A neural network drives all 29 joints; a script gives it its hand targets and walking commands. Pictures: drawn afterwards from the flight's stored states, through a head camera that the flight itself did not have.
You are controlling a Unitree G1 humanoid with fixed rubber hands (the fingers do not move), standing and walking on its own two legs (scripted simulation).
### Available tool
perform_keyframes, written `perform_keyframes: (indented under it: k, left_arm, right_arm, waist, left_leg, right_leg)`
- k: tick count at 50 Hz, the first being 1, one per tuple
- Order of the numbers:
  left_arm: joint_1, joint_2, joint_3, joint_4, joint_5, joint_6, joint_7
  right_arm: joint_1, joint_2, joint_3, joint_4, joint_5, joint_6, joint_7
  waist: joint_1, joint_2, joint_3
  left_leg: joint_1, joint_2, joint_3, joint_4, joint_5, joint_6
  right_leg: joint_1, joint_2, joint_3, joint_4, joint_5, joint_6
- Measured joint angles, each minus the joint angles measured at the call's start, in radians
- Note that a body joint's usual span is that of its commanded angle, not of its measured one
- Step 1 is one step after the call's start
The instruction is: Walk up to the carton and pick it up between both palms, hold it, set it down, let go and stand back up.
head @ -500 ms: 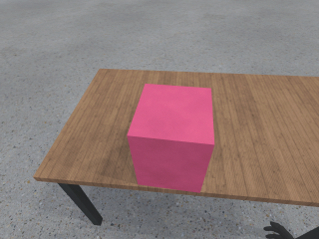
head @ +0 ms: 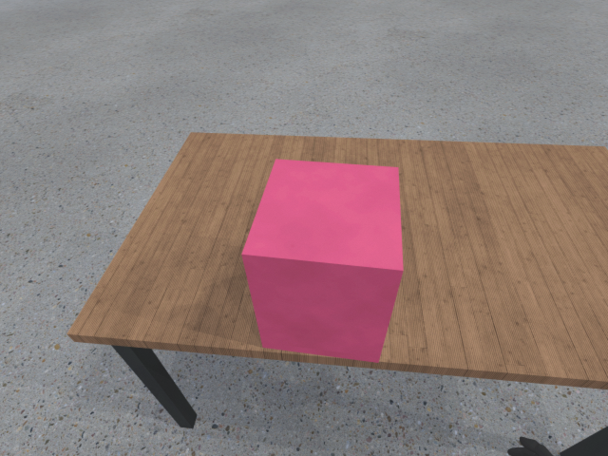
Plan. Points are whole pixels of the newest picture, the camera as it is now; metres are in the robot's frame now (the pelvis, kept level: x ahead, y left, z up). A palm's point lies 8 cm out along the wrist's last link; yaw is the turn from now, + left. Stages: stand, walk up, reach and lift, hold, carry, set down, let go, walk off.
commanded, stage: stand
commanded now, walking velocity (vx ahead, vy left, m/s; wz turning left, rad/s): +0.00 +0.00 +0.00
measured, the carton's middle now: (327, 261) +0.44 -0.02 +0.00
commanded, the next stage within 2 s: walk up in 0.34 s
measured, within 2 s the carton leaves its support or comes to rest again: neither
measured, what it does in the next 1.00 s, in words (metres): stands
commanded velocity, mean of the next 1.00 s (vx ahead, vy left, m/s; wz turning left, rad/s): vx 0.00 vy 0.00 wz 0.00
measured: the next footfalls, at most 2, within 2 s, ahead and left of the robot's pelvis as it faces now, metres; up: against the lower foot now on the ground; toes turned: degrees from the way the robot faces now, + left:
left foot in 1.02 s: +0.11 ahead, +0.09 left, +0.00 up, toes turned -3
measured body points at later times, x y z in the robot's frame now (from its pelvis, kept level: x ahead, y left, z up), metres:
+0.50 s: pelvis -0.01 +0.00 +0.01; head -0.01 +0.00 +0.46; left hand +0.08 +0.29 -0.12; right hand +0.11 -0.30 -0.10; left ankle +0.02 +0.12 -0.72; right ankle +0.02 -0.12 -0.72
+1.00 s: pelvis +0.03 -0.03 +0.01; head +0.06 -0.03 +0.45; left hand +0.12 +0.27 -0.12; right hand +0.13 -0.36 -0.10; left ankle +0.05 +0.10 -0.72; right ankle +0.02 -0.12 -0.72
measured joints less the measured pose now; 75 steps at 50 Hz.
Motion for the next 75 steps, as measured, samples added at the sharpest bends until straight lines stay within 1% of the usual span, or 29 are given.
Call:
perform_keyframes:
  k: [10,26,29,32,36,38,40,42,44,48,49,50,51,52,55,57,59,60,62,63,65,66,68,71,73,74,75]
  left_arm:
    - [0.000,0.000,0.000,0.032,0.000,-0.001,0.000]
    - [0.000,0.000,0.000,0.050,0.000,-0.005,0.000]
    - [0.000,0.001,0.000,0.051,0.000,-0.005,-0.008]
    - [0.000,0.009,0.000,0.051,0.000,-0.005,-0.018]
    - [0.000,0.022,0.000,0.051,0.000,-0.005,-0.027]
    - [0.002,0.023,0.000,0.051,0.000,-0.006,-0.028]
    - [0.003,0.026,0.000,0.051,0.000,-0.007,-0.028]
    - [0.003,0.031,0.000,0.049,0.000,-0.007,-0.028]
    - [0.003,0.035,0.000,0.049,0.000,-0.007,-0.028]
    - [0.003,0.040,0.000,0.044,0.000,-0.007,-0.028]
    - [0.003,0.040,0.000,0.042,0.000,-0.007,-0.028]
    - [0.003,0.040,0.000,0.039,0.000,-0.007,-0.028]
    - [0.003,0.040,0.000,0.033,0.000,-0.008,-0.028]
    - [0.002,0.040,0.000,0.025,0.000,-0.008,-0.028]
    - [0.002,0.043,0.000,0.004,0.000,-0.008,-0.028]
    - [0.002,0.043,0.000,-0.015,0.000,-0.008,-0.028]
    - [0.003,0.043,0.000,-0.026,0.000,-0.007,-0.028]
    - [0.003,0.043,0.000,-0.026,0.000,-0.007,-0.028]
    - [0.004,0.045,0.000,-0.026,0.000,-0.007,-0.028]
    - [0.004,0.046,0.000,-0.023,0.000,-0.009,-0.028]
    - [0.004,0.046,0.000,-0.010,0.000,-0.009,-0.028]
    - [0.004,0.048,0.000,-0.007,0.000,-0.009,-0.028]
    - [0.003,0.054,0.000,-0.007,0.000,-0.013,-0.026]
    - [0.003,0.054,0.000,-0.007,0.000,-0.015,-0.025]
    - [0.003,0.054,0.000,-0.006,0.000,-0.015,-0.025]
    - [0.003,0.054,0.000,-0.006,0.000,-0.015,-0.025]
    - [0.003,0.054,0.000,-0.006,0.000,-0.015,-0.025]
  right_arm:
    - [0.000,0.010,0.000,0.026,0.000,-0.001,0.003]
    - [0.000,0.010,0.000,0.057,0.000,-0.003,0.004]
    - [0.000,0.001,0.000,0.062,0.000,-0.006,0.005]
    - [0.001,-0.015,0.000,0.062,0.000,-0.017,0.005]
    - [0.001,-0.047,0.000,0.062,0.000,-0.025,0.005]
    - [0.001,-0.060,0.000,0.063,0.000,-0.025,0.005]
    - [0.001,-0.064,0.000,0.063,0.000,-0.021,0.005]
    - [0.001,-0.067,0.000,0.063,0.000,-0.021,0.003]
    - [0.001,-0.070,0.000,0.062,0.000,-0.021,0.003]
    - [0.001,-0.066,0.000,0.062,0.000,-0.021,0.002]
    - [0.002,-0.063,0.000,0.062,0.000,-0.022,0.001]
    - [0.002,-0.058,0.000,0.061,0.000,-0.024,-0.001]
    - [0.002,-0.054,0.000,0.061,0.000,-0.029,-0.004]
    - [0.003,-0.047,0.000,0.062,0.000,-0.034,-0.008]
    - [0.006,-0.029,0.000,0.062,0.000,-0.041,-0.009]
    - [0.006,-0.025,0.000,0.062,0.000,-0.043,-0.009]
    - [0.006,-0.026,0.000,0.062,0.000,-0.041,-0.009]
    - [0.006,-0.027,0.000,0.062,0.000,-0.037,-0.009]
    - [0.006,-0.030,0.000,0.063,0.000,-0.027,-0.007]
    - [0.004,-0.032,0.000,0.063,0.000,-0.018,-0.006]
    - [0.003,-0.031,0.000,0.063,0.000,0.007,-0.006]
    - [0.003,-0.029,0.000,0.063,0.000,0.014,-0.006]
    - [0.003,-0.031,0.000,0.062,0.000,0.018,-0.006]
    - [0.003,-0.038,0.000,0.062,0.000,0.011,-0.006]
    - [0.003,-0.039,0.000,0.062,0.000,0.005,-0.006]
    - [0.003,-0.037,0.000,0.062,0.000,0.000,-0.006]
    - [0.003,-0.034,0.000,0.062,0.000,-0.004,-0.006]
  waist:
    - [0.000,0.000,-0.015]
    - [0.000,0.000,-0.035]
    - [0.000,0.000,-0.048]
    - [0.000,0.000,-0.061]
    - [0.000,0.000,-0.062]
    - [0.000,0.001,-0.058]
    - [0.001,0.003,-0.037]
    - [0.001,0.003,-0.012]
    - [0.000,0.004,0.013]
    - [0.000,0.004,0.048]
    - [-0.001,0.005,0.050]
    - [-0.001,0.006,0.052]
    - [-0.001,0.004,0.054]
    - [0.000,0.001,0.057]
    - [-0.001,-0.001,0.051]
    - [0.000,-0.002,0.050]
    - [0.000,-0.002,0.048]
    - [0.000,-0.003,0.045]
    - [0.001,-0.004,0.047]
    - [0.000,-0.002,0.052]
    - [0.000,0.011,0.058]
    - [0.000,0.013,0.057]
    - [0.000,0.014,0.049]
    - [-0.001,0.015,0.041]
    - [0.000,0.013,0.039]
    - [0.000,0.009,0.036]
    - [0.000,0.007,0.030]
  left_leg:
    - [0.001,0.000,0.000,-0.047,0.033,0.000]
    - [0.002,0.000,0.000,-0.085,0.061,0.000]
    - [0.003,0.000,0.000,-0.086,0.042,0.006]
    - [0.003,0.010,-0.001,-0.090,0.019,0.019]
    - [0.005,0.024,0.000,-0.087,0.039,0.020]
    - [0.006,0.027,0.000,-0.062,0.005,0.020]
    - [0.001,0.028,0.001,0.028,-0.098,0.020]
    - [-0.006,0.028,0.001,0.114,-0.153,0.020]
    - [-0.008,0.028,0.000,0.145,-0.165,0.020]
    - [-0.008,0.028,0.000,0.127,-0.174,0.020]
    - [-0.004,0.028,-0.001,0.087,-0.157,0.020]
    - [0.008,0.028,-0.002,0.015,-0.107,0.020]
    - [0.024,0.029,-0.001,-0.052,-0.003,0.020]
    - [0.027,0.029,0.000,-0.061,0.056,0.014]
    - [0.033,0.037,0.000,-0.062,0.034,0.008]
    - [0.037,0.041,0.001,-0.068,0.021,0.008]
    - [0.037,0.041,0.001,-0.068,0.018,0.003]
    - [0.037,0.041,0.002,-0.066,0.016,-0.001]
    - [0.036,0.040,0.003,-0.037,-0.004,-0.004]
    - [0.032,0.043,0.002,-0.003,-0.025,-0.005]
    - [0.031,0.046,-0.001,0.068,-0.136,-0.005]
    - [0.031,0.045,-0.001,0.094,-0.166,-0.005]
    - [0.030,0.045,-0.002,0.102,-0.181,-0.005]
    - [0.034,0.045,-0.002,0.043,-0.172,-0.005]
    - [0.045,0.045,-0.002,-0.010,-0.027,-0.005]
    - [0.045,0.044,-0.001,-0.014,0.000,-0.010]
    - [0.045,0.044,0.000,-0.014,-0.004,-0.017]
  right_leg:
    - [0.000,0.000,0.000,-0.045,0.032,0.000]
    - [0.000,0.000,0.000,-0.081,0.058,0.000]
    - [0.000,0.002,0.000,-0.080,0.039,-0.013]
    - [-0.009,0.012,-0.001,-0.060,-0.033,-0.027]
    - [-0.011,0.026,0.000,-0.055,-0.013,-0.029]
    - [-0.004,0.030,0.000,-0.060,0.042,-0.038]
    - [0.021,0.038,0.001,-0.060,0.027,-0.048]
    - [0.045,0.044,0.002,-0.061,0.008,-0.055]
    - [0.064,0.047,0.001,-0.064,0.000,-0.058]
    - [0.081,0.054,0.001,-0.065,-0.012,-0.059]
    - [0.080,0.057,0.000,-0.065,-0.014,-0.058]
    - [0.080,0.059,0.000,-0.064,-0.017,-0.055]
    - [0.078,0.061,0.001,-0.056,-0.023,-0.051]
    - [0.071,0.060,0.001,-0.036,-0.024,-0.048]
    - [0.011,0.071,0.001,0.110,-0.178,-0.044]
    - [-0.016,0.067,0.002,0.129,-0.198,-0.044]
    - [-0.034,0.054,0.002,0.128,-0.168,-0.044]
    - [-0.033,0.046,0.003,0.106,-0.133,-0.044]
    - [0.007,0.034,0.004,-0.009,-0.032,-0.044]
    - [0.022,0.034,0.007,-0.037,-0.005,-0.043]
    - [0.031,0.048,0.007,-0.020,0.004,-0.043]
    - [0.037,0.052,0.008,-0.020,0.003,-0.046]
    - [0.037,0.055,0.010,-0.020,0.000,-0.048]
    - [0.032,0.059,0.009,-0.021,-0.002,-0.048]
    - [0.033,0.061,0.011,-0.020,-0.004,-0.044]
    - [0.033,0.059,0.012,-0.020,-0.004,-0.041]
    - [0.032,0.058,0.013,-0.020,-0.004,-0.041]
